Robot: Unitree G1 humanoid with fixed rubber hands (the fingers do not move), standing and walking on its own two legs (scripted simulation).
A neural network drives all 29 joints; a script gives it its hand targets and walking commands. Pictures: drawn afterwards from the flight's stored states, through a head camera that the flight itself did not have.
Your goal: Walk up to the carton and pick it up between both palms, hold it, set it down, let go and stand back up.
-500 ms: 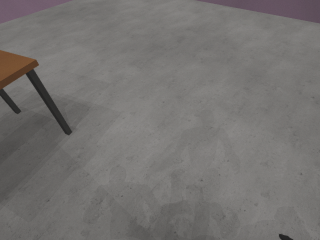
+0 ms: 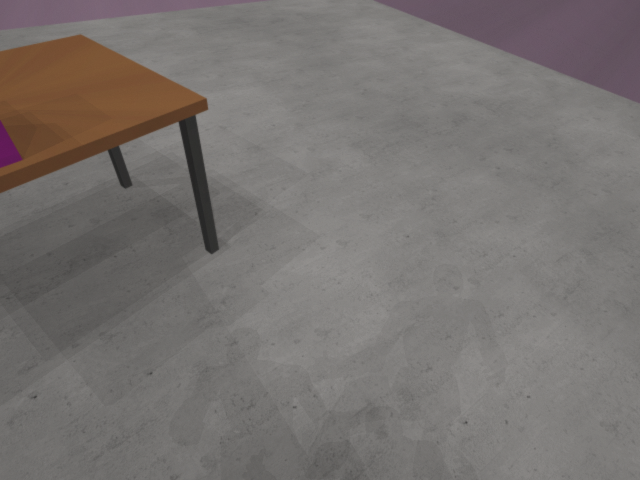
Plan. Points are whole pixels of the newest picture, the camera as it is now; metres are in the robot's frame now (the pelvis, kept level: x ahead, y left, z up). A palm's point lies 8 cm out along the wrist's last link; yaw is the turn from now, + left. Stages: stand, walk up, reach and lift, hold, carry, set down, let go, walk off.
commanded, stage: walk up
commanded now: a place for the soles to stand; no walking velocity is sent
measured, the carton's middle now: out of the picture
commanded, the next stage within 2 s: none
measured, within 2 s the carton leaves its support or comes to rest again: neither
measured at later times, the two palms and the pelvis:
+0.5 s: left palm (67, 441) +0.23 +0.34 -0.07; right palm (504, 387) +0.29 -0.27 -0.07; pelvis +0.18 +0.02 +0.01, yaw +16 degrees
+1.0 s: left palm (33, 432) +0.23 +0.38 -0.06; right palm (411, 303) +0.47 -0.17 -0.11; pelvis +0.32 +0.07 +0.01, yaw +25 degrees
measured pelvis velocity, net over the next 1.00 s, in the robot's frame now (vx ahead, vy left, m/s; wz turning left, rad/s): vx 0.32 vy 0.07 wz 0.43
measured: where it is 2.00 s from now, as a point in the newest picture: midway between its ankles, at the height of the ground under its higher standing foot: (241, 424)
